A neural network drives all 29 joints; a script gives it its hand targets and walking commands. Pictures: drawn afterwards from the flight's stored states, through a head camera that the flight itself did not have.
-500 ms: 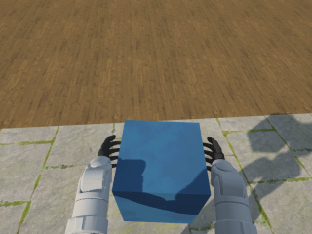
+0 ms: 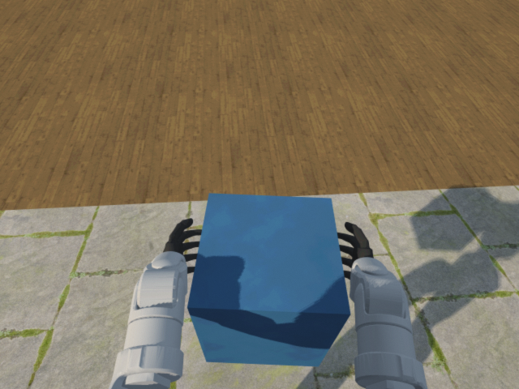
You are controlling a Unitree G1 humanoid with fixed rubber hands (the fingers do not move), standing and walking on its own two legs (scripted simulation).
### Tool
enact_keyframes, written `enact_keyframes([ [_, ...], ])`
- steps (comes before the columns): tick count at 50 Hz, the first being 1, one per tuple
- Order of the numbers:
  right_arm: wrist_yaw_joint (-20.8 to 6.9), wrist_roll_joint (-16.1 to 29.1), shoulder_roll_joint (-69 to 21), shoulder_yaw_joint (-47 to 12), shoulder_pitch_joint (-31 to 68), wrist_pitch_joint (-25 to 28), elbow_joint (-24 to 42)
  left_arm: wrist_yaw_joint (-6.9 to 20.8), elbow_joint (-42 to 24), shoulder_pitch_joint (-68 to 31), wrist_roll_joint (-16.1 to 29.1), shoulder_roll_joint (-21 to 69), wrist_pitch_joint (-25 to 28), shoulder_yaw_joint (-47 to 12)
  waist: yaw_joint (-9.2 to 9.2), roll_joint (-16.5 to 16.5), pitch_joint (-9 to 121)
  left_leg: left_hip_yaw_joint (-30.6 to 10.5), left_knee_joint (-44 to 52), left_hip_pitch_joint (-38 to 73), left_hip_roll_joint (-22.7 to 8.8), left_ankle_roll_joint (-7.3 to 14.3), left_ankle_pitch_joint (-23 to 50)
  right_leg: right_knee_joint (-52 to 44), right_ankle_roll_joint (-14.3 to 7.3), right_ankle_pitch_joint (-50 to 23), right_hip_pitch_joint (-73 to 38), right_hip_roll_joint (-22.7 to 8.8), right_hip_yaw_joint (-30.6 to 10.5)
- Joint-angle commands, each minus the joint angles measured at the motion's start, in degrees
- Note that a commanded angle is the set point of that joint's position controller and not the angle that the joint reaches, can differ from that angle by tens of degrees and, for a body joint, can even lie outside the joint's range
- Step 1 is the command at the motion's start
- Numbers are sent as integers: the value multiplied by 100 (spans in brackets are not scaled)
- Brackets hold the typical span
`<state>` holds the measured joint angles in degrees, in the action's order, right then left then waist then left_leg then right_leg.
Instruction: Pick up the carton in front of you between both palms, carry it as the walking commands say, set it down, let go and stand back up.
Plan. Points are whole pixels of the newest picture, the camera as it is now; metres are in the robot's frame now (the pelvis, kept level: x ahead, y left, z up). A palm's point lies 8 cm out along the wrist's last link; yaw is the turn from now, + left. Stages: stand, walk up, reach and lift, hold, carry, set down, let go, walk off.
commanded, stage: hold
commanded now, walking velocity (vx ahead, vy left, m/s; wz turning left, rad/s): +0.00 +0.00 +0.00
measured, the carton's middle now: (266, 283) +0.30 +0.00 -0.02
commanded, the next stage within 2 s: carry in 0.36 s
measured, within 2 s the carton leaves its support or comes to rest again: neither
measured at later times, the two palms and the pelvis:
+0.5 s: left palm (177, 253) +0.30 +0.15 +0.05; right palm (361, 258) +0.31 -0.15 +0.06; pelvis +0.02 +0.00 -0.01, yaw -1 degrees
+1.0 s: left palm (212, 171) +0.49 +0.11 +0.08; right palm (360, 178) +0.49 -0.19 +0.07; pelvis +0.22 -0.03 -0.02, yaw +2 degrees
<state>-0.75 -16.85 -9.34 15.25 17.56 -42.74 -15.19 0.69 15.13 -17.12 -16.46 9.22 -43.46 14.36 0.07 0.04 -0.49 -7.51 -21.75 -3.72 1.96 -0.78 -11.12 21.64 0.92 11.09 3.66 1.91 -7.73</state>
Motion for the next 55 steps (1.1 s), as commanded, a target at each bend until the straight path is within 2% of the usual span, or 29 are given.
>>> enact_keyframes([
  [1, -1376, 1533, -5285, -3211, 2824, 105, 16, 1345, -184, -3022, 1542, 5253, 198, -3189, -4, 3, 1253, 412, 378, 236, 340, -30, 590, -376, 18, -588, -195, 358, 438],
  [17, -1331, 1613, -5243, -3320, 2415, 62, 314, 1308, -489, -2626, 1616, 5173, 161, -3291, 2, 1, 1300, 386, 389, 346, 362, -29, 1109, -393, 42, -1108, -368, 380, 388],
  [18, -1324, 1627, -5216, -3351, 2553, 56, 368, 1309, -529, -2695, 1641, 5182, 150, -3343, 3, 59, 1311, 297, -138, -335, -648, 50, 375, 157, -66, -384, 342, -641, 247],
  [20, -1288, 1746, -5283, -3516, 2491, 38, 536, 1284, -742, -2743, 1754, 5191, 131, -3481, -14, 75, 1274, -46, 178, -842, -615, 167, -2152, -22, -129, 2031, 903, -519, 87],
  [21, -1261, 1841, -5277, -3657, 2560, 6, 709, 1260, -909, -2817, 1837, 5203, 100, -3626, -20, 98, 1159, -112, 241, -1061, -616, 210, -2937, 5, -135, 2744, 1165, -469, 116],
  [25, -1108, 2186, -5166, -4203, 2474, -321, 1426, 1131, -1620, -2789, 2262, 5092, -223, -4233, -26, 460, 1616, -303, 243, -879, -975, 367, -2218, 820, -94, 1409, 1309, -357, 741],
  [27, -1019, 2382, -4983, -4480, 2411, -629, 1799, 1063, -2001, -2749, 2494, 4936, -536, -4514, -22, 638, 1722, -389, 297, -917, -1106, 494, -2496, 749, -100, 1537, 1339, -292, 942],
  [28, -978, 2467, -4884, -4584, 2469, -807, 1983, 1035, -2158, -2800, 2603, 4875, -714, -4612, -11, 556, 1573, -271, 125, -1191, -1074, 486, -2591, 495, -133, 1708, 1246, -407, 837],
  [29, -943, 2551, -4774, -4670, 2480, -997, 2130, 1005, -2258, -2802, 2697, 4785, -897, -4671, 12, 159, 1413, 96, -317, -1647, -875, 368, -2386, 154, -228, 1926, 955, -692, 454],
  [31, -900, 2755, -4683, -4813, 2476, -1389, 2352, 928, -2315, -2505, 2796, 4568, -1252, -4657, 110, -1425, 1335, 1214, -2094, -3035, -341, 42, -1598, -620, -754, 1789, -96, -1746, -1244],
  [32, -903, 2941, -4680, -4915, 2530, -1551, 2503, 869, -2426, -2309, 2803, 4515, -1405, -4652, 122, -1553, 1096, 1381, -1794, -3564, -329, 51, -1827, -657, -1040, 944, -377, -1990, -1636],
  [34, -915, 3284, -4824, -5086, 2461, -1782, 2730, 778, -2906, -2316, 2906, 4571, -1677, -4740, 70, -958, 1356, 1569, -840, -2764, -254, 107, -1407, -223, -987, -189, -263, -1754, -851],
  [36, -899, 3429, -4947, -5099, 2102, -1971, 2901, 749, -3316, -2173, 3058, 4636, -1904, -4863, -14, -491, 2055, 1585, -126, -459, -304, 162, -588, 655, -518, 101, 905, -1183, 496],
  [37, -866, 3335, -4933, -5023, 1852, -2043, 2931, 785, -3551, -2236, 3185, 4696, -2036, -4973, -129, 388, 2068, 324, 392, 487, -989, 437, -877, 1887, -233, -201, 1850, -773, 1258],
  [38, -822, 3188, -4866, -4943, 1598, -2117, 2974, 833, -3677, -2274, 3329, 4750, -2171, -5050, -155, 1585, 1963, -1042, 204, 1576, -1976, 948, 648, 2889, 17, 464, 3478, -437, 1678],
  [39, -766, 3091, -4832, -4912, 1426, -2205, 3108, 891, -3672, -2212, 3370, 4770, -2255, -5067, -198, 1718, 1712, -1480, 221, 1945, -2373, 1342, 2138, 3039, -25, 2049, 4358, -335, 1544],
  [40, -728, 3094, -4881, -4952, 1492, -2285, 3368, 936, -3674, -2107, 3413, 4835, -2301, -5061, -220, 1193, 1605, -1405, 184, 2124, -2470, 1465, 2511, 2903, -98, 2546, 4687, -428, 1356],
  [41, -716, 3179, -5043, -4989, 1569, -2349, 3576, 957, -3757, -2022, 3457, 4847, -2342, -5015, -227, 784, 1675, -1146, 207, 2183, -2427, 1355, 2202, 2514, -133, 2579, 4654, -491, 1280],
  [43, -724, 3283, -5058, -5046, 1733, -2436, 3983, 949, -3927, -1873, 3487, 4885, -2399, -4997, -179, 751, 1759, -339, 247, 1679, -2094, 895, 1911, 1493, -98, 1431, 3771, -380, 1556],
  [45, -756, 3417, -4895, -5101, 1860, -2552, 4154, 876, -3995, -1804, 3462, 4866, -2458, -4934, -56, 835, 1962, 809, -58, 452, -1581, 537, 1380, 411, -108, 320, 1756, -83, 2008],
  [46, -776, 3483, -4801, -5114, 1792, -2609, 4198, 832, -4005, -1753, 3416, 4805, -2486, -4874, -8, 573, 2173, 1334, -633, -496, -1300, 342, 1289, 140, -158, -202, 179, 29, 2155],
  [47, -799, 3529, -4627, -5089, 1800, -2669, 4219, 783, -3940, -1559, 3337, 4701, -2528, -4785, 104, 72, 2492, 1769, -1540, -1565, -1098, 123, 822, 168, -311, 150, -1280, -419, 1599],
  [48, -840, 3605, -4479, -5098, 2028, -2760, 4325, 732, -3869, -1455, 3185, 4544, -2556, -4676, 230, -1432, 2468, 2000, -3237, -2780, -489, -176, -543, -764, -785, 933, -1651, -2014, -1202],
  [49, -877, 3695, -4473, -5157, 2304, -2842, 4293, 698, -3820, -1649, 3103, 4566, -2597, -4611, 222, -1666, 2114, 1463, -4039, -3940, -251, -56, -1936, -923, -1501, 68, -1991, -2646, -2352],
  [50, -909, 3735, -4523, -5142, 2295, -2877, 4119, 674, -3920, -1816, 3126, 4597, -2654, -4598, 179, -989, 1917, 1022, -4612, -4305, -637, 127, -1967, -727, -1631, -428, -1874, -2733, -2110],
  [51, -931, 3718, -4510, -5047, 2224, -2883, 3979, 662, -3937, -1858, 3166, 4671, -2704, -4634, 170, -444, 1752, 968, -4684, -4265, -834, 208, -1787, -583, -1449, -1354, -1582, -2470, -1497],
  [52, -926, 3689, -4638, -5017, 2096, -2889, 3818, 672, -3954, -1973, 3194, 4694, -2720, -4680, 131, -237, 1917, 932, -4420, -4305, -914, 209, -1402, -668, -1303, -1192, -1639, -2430, -1138],
  [53, -915, 3623, -4739, -4960, 2003, -2876, 3688, 698, -3973, -2073, 3270, 4789, -2738, -4739, 125, -128, 1851, 959, -3954, -4096, -968, 160, -1082, -844, -1069, -1205, -1438, -2250, -665],
  [55, -863, 3453, -4932, -4896, 1833, -2819, 3522, 792, -3934, -2100, 3405, 4922, -2745, -4830, 135, -447, 1797, 1267, -3306, -3845, -755, 78, -683, -888, -833, -1851, -1397, -1928, 55],
])
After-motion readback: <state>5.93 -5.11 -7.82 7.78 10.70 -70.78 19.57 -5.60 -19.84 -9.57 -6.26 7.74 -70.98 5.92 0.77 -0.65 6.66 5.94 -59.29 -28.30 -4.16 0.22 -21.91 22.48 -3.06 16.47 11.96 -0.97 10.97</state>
